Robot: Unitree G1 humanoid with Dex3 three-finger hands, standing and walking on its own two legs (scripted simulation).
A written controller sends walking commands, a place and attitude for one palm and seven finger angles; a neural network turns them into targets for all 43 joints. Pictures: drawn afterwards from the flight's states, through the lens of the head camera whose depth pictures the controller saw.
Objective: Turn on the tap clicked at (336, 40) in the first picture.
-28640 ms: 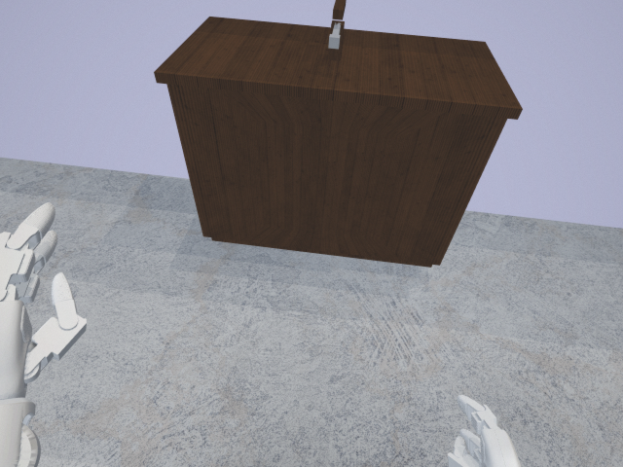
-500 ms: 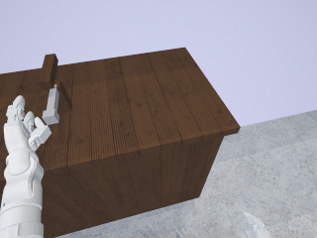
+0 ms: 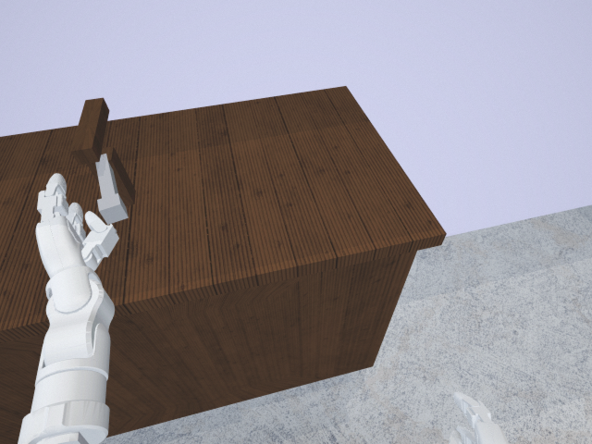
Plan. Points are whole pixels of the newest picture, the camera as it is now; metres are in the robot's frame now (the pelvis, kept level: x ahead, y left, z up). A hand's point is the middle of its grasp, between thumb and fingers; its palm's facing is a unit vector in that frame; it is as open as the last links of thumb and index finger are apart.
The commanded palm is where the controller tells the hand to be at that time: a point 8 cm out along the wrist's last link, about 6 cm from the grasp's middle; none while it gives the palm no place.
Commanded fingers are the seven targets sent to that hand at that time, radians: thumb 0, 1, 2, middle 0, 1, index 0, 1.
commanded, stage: push the lever round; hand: left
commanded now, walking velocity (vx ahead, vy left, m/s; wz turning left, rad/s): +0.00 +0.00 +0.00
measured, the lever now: (112, 208) +0.38 +0.29 +0.12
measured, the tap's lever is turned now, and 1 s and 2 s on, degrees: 12 30 62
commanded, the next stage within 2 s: none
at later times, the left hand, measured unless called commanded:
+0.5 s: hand (126, 230) +0.35 +0.26 +0.12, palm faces +0.66 -0.75 -0.04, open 7.7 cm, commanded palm +0.31 +0.28 +0.12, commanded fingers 0.00 0.90 0.90 -0.15 -0.15 -0.15 -0.15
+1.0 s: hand (153, 219) +0.37 +0.23 +0.12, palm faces +0.73 -0.68 -0.06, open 7.6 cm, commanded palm +0.33 +0.25 +0.12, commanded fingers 0.00 0.90 0.90 -0.15 -0.15 -0.15 -0.15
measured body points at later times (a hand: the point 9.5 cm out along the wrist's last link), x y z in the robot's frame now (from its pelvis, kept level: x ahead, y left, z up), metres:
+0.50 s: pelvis +0.00 +0.00 +0.00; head +0.00 -0.01 +0.45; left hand +0.31 +0.29 +0.12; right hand +0.16 -0.24 -0.10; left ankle -0.02 +0.12 -0.73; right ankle +0.02 -0.08 -0.73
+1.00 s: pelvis -0.01 +0.00 +0.00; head -0.01 -0.01 +0.45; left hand +0.33 +0.26 +0.12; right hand +0.15 -0.23 -0.11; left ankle -0.02 +0.12 -0.73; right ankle +0.02 -0.08 -0.73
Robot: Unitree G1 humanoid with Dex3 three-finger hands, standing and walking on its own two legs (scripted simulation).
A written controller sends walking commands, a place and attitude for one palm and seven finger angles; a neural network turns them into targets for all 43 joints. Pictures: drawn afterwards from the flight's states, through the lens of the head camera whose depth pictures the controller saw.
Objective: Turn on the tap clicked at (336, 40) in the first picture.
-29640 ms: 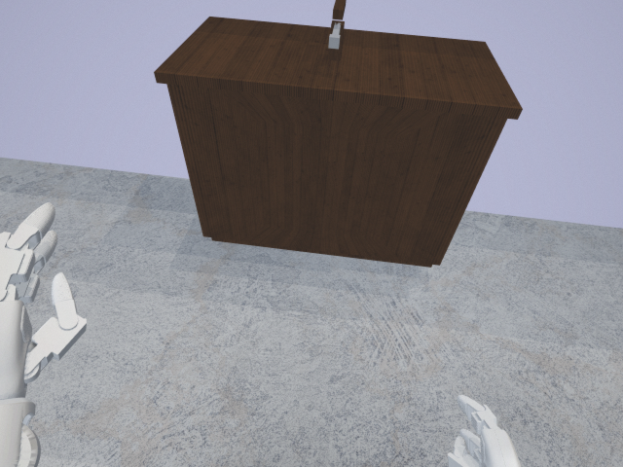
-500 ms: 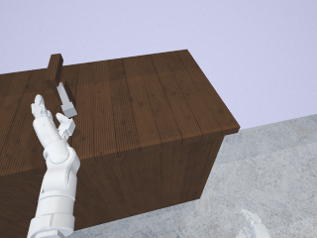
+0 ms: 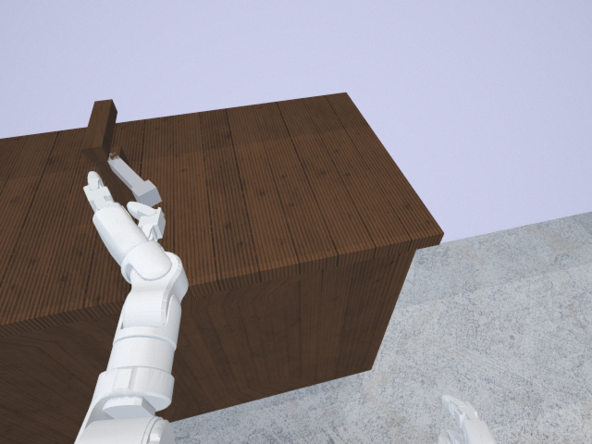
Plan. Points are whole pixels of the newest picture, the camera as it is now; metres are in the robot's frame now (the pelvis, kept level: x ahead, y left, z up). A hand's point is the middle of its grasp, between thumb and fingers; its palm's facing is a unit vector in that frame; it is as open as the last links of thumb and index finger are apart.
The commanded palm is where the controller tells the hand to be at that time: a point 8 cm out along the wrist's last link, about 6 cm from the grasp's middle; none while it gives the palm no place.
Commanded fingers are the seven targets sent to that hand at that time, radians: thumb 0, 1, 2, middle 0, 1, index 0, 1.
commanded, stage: push the lever round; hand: left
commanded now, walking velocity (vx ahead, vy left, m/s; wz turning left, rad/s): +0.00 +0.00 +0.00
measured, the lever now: (146, 194) +0.42 +0.25 +0.12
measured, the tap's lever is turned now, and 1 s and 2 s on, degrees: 30 62 84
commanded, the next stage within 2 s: lift the hand up off the lever in 1.38 s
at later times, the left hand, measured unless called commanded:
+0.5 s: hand (187, 198) +0.42 +0.19 +0.12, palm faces +0.79 -0.60 -0.08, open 7.6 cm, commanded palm +0.37 +0.21 +0.12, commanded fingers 0.00 0.90 0.90 -0.15 -0.15 -0.15 -0.15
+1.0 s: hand (200, 187) +0.45 +0.18 +0.11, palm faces +0.82 -0.56 -0.12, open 7.6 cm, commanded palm +0.40 +0.20 +0.12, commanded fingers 0.00 0.90 0.90 -0.15 -0.15 -0.15 -0.15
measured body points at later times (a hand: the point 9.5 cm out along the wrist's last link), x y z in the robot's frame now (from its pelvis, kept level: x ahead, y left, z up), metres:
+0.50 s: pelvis +0.01 -0.01 +0.00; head +0.02 -0.03 +0.45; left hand +0.38 +0.22 +0.12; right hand +0.15 -0.25 -0.13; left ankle -0.01 +0.12 -0.73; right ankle +0.03 -0.08 -0.73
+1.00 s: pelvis +0.01 -0.02 -0.01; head +0.04 -0.03 +0.44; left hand +0.40 +0.21 +0.12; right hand +0.13 -0.26 -0.14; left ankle -0.01 +0.12 -0.73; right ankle +0.03 -0.08 -0.73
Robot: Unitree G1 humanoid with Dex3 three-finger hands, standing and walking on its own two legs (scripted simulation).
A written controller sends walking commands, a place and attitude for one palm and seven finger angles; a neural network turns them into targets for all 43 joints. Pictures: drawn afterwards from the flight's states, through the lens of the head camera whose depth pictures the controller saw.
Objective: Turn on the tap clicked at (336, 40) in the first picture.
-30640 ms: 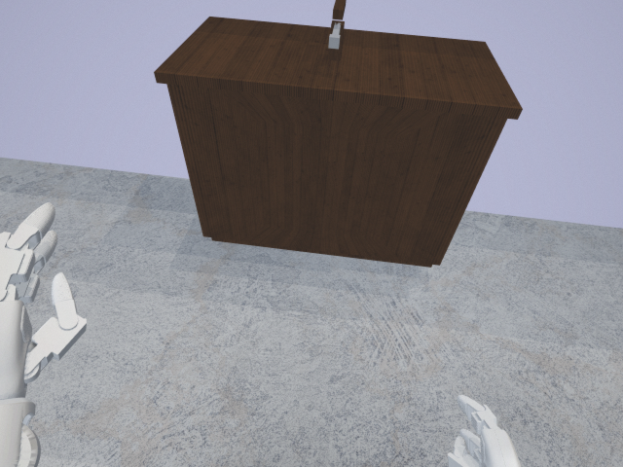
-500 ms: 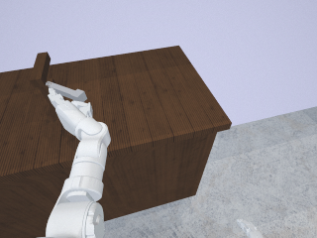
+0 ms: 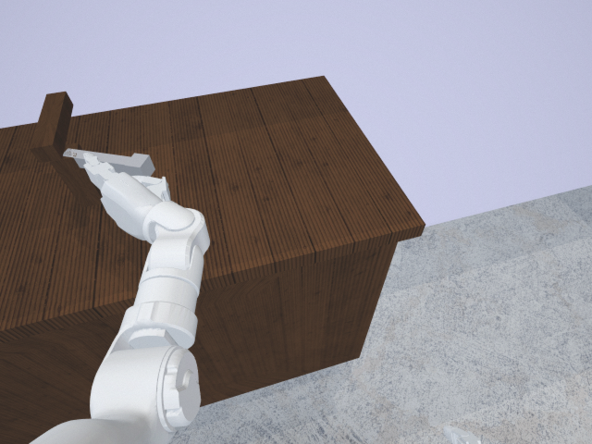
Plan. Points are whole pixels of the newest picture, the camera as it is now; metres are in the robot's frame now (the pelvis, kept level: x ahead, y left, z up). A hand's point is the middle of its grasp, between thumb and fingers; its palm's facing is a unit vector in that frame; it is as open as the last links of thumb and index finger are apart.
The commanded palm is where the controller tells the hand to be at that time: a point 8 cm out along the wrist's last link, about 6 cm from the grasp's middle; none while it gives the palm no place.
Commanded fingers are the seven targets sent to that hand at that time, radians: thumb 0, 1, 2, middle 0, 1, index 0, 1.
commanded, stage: push the lever round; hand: left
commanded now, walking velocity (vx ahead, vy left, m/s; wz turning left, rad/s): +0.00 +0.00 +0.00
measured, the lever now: (140, 167) +0.47 +0.24 +0.13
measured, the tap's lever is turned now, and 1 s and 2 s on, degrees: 62 84 84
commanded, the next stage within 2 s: lift the hand up off the lever in 0.38 s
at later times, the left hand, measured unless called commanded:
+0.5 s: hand (171, 167) +0.48 +0.20 +0.12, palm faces +0.81 -0.57 -0.14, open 8.0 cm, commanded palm +0.42 +0.22 +0.13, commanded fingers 0.00 0.90 0.90 -0.15 -0.15 -0.15 -0.15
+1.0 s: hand (159, 164) +0.47 +0.21 +0.13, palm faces +0.81 -0.58 -0.09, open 7.8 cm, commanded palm +0.41 +0.22 +0.15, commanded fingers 0.00 0.90 0.90 -0.15 -0.15 -0.15 -0.15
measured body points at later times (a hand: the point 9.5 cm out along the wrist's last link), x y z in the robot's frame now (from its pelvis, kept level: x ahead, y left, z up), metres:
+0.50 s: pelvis +0.00 +0.00 +0.00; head +0.04 -0.01 +0.44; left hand +0.43 +0.22 +0.13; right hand +0.07 -0.26 -0.14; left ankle -0.02 +0.14 -0.72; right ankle +0.02 -0.06 -0.72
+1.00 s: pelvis +0.01 +0.01 +0.00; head +0.05 +0.00 +0.45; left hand +0.43 +0.24 +0.14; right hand +0.08 -0.24 -0.13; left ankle -0.02 +0.14 -0.72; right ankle +0.02 -0.06 -0.72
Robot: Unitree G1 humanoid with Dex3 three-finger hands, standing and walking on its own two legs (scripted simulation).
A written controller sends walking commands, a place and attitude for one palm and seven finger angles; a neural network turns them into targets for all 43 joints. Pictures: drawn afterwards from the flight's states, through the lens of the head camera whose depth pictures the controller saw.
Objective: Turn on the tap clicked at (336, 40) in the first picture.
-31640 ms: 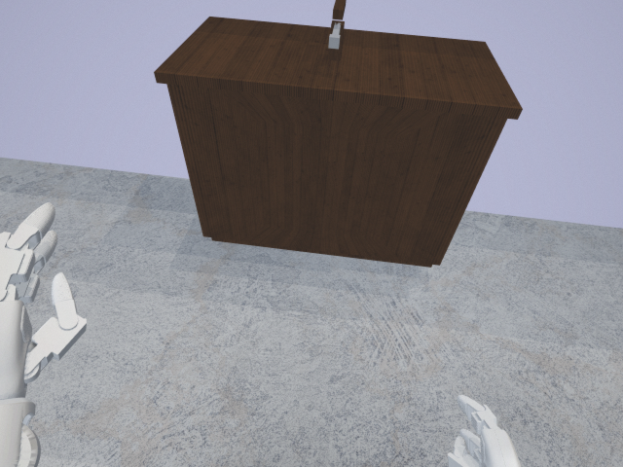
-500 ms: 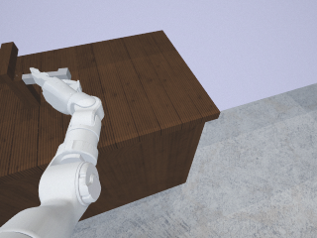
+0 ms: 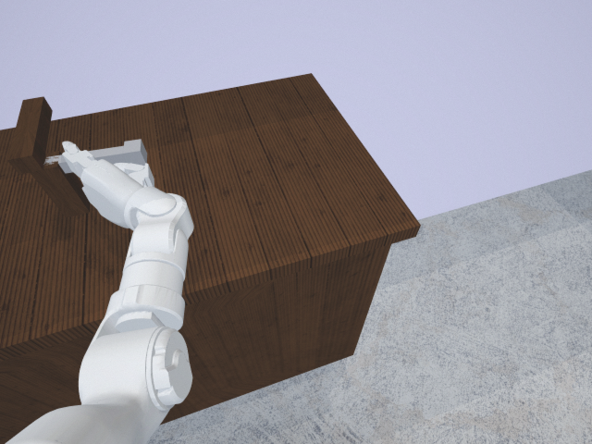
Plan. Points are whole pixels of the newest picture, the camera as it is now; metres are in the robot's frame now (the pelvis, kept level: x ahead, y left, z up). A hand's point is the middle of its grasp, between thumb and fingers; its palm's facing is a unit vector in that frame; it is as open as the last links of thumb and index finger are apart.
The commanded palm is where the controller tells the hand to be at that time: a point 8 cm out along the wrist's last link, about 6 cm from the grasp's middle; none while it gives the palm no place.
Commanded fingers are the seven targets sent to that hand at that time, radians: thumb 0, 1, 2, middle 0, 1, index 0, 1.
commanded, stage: lift the hand up off the lever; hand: left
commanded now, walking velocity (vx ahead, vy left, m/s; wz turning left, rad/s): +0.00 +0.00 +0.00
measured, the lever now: (135, 153) +0.50 +0.24 +0.12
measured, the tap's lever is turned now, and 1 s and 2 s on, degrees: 84 84 84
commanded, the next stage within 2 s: draw the hand back beside the body in 1.88 s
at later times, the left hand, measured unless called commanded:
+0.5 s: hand (133, 173) +0.43 +0.21 +0.15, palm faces +0.82 -0.56 -0.10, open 7.8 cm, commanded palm +0.38 +0.22 +0.16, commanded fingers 0.00 0.90 0.90 -0.15 -0.15 -0.15 -0.15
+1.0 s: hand (133, 163) +0.42 +0.20 +0.18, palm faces +0.82 -0.56 -0.09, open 7.8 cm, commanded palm +0.37 +0.22 +0.18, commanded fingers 0.00 0.90 0.90 -0.15 -0.15 -0.15 -0.15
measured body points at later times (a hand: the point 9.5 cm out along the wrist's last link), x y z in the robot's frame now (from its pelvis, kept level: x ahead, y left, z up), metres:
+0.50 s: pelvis -0.01 +0.00 +0.00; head +0.01 -0.02 +0.45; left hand +0.38 +0.24 +0.16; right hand +0.14 -0.23 -0.12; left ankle -0.03 +0.13 -0.72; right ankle +0.01 -0.07 -0.73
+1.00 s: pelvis -0.01 -0.01 +0.01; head -0.01 -0.03 +0.46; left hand +0.37 +0.23 +0.18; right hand +0.11 -0.25 -0.12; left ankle -0.03 +0.13 -0.72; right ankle +0.01 -0.07 -0.73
